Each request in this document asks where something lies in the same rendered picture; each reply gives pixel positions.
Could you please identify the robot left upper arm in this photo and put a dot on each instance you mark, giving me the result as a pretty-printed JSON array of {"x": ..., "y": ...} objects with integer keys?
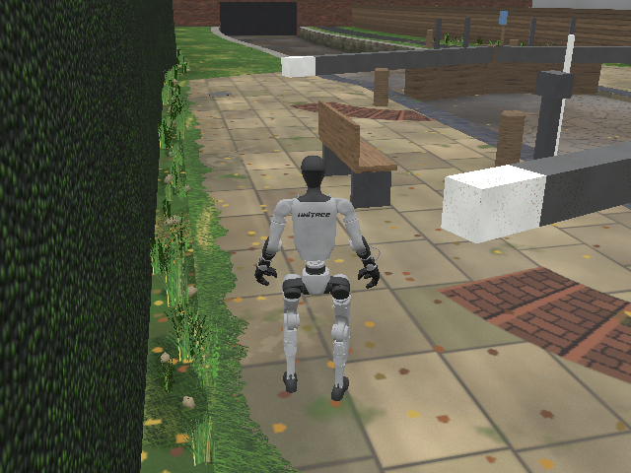
[{"x": 282, "y": 209}]

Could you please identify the robot right upper arm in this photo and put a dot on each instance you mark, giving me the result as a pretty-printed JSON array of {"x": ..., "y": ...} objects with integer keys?
[{"x": 345, "y": 207}]

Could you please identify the humanoid robot torso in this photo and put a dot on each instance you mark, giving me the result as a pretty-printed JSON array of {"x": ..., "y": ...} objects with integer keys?
[{"x": 314, "y": 228}]

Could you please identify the humanoid robot head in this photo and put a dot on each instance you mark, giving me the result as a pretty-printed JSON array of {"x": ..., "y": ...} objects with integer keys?
[{"x": 313, "y": 170}]

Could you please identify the robot right hand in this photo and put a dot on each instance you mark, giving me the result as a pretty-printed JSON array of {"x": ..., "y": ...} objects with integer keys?
[{"x": 375, "y": 274}]

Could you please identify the robot right forearm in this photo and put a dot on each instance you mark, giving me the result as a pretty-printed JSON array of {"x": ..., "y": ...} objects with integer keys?
[{"x": 367, "y": 257}]

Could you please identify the robot left forearm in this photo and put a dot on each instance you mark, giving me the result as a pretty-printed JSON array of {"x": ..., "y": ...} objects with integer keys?
[{"x": 265, "y": 258}]

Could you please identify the robot left hand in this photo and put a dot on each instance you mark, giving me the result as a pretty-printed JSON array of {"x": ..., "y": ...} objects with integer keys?
[{"x": 258, "y": 275}]

